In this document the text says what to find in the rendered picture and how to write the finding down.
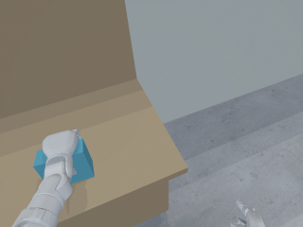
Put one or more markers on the robot right hand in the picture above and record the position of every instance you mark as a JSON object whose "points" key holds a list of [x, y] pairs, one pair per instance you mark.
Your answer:
{"points": [[253, 219]]}

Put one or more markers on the robot left hand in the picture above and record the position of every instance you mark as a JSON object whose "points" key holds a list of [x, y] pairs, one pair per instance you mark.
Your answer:
{"points": [[61, 142]]}

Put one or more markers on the left robot forearm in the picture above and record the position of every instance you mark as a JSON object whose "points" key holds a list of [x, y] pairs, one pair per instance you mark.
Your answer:
{"points": [[49, 200]]}

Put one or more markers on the table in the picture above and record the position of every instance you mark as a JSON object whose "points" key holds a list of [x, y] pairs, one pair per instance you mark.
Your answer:
{"points": [[69, 65]]}

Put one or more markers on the sponge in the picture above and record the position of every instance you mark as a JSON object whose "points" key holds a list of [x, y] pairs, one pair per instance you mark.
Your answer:
{"points": [[82, 162]]}

